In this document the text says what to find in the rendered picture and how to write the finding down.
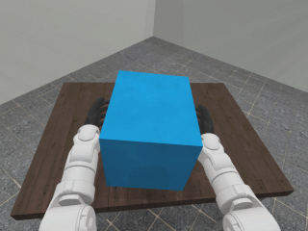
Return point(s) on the right robot upper arm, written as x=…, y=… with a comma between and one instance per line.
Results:
x=250, y=219

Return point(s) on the robot right forearm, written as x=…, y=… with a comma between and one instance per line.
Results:
x=231, y=191

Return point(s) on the robot right hand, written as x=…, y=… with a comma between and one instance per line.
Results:
x=205, y=124

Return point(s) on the robot left hand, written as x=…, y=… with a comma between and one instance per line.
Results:
x=94, y=115

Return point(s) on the robot left forearm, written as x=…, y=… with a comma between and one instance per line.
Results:
x=77, y=184

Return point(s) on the left robot upper arm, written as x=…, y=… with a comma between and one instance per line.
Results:
x=80, y=217

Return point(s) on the table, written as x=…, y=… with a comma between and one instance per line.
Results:
x=240, y=142

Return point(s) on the carton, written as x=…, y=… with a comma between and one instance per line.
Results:
x=150, y=137

